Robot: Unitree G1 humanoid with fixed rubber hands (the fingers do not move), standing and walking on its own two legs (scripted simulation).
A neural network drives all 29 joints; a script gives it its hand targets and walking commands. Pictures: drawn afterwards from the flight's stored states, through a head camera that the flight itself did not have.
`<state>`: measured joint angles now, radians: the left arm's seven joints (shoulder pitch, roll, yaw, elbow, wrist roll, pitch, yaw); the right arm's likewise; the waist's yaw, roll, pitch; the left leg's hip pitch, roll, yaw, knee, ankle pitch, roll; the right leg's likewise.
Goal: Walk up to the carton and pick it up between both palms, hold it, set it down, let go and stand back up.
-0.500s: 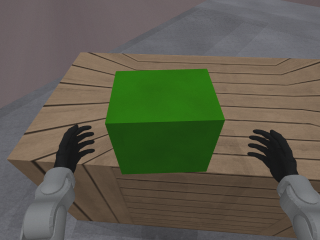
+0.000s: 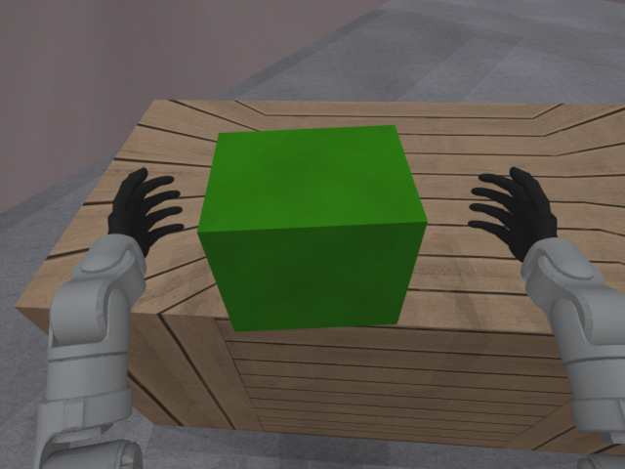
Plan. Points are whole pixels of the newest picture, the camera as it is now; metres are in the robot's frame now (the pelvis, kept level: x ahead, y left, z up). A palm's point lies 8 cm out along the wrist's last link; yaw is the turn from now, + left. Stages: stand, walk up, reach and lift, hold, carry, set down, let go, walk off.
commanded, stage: reach and lift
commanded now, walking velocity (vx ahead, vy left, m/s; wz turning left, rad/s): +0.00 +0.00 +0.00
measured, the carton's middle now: (311, 232) +0.43 +0.05 +0.05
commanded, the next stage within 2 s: none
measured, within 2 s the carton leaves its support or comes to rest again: neither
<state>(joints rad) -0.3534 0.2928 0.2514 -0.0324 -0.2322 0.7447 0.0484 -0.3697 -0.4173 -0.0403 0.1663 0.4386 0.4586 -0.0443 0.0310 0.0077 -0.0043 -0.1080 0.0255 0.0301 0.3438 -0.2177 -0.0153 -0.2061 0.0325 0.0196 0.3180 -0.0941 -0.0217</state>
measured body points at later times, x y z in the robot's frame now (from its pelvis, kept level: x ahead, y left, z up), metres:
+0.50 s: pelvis +0.00 +0.00 +0.00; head +0.01 +0.01 +0.45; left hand +0.40 +0.26 +0.20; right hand +0.43 -0.21 +0.19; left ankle -0.02 +0.13 -0.75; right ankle +0.05 -0.10 -0.75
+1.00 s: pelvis +0.01 +0.00 +0.00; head +0.03 +0.01 +0.45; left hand +0.42 +0.27 +0.16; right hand +0.47 -0.19 +0.15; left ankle -0.02 +0.13 -0.75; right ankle +0.05 -0.10 -0.75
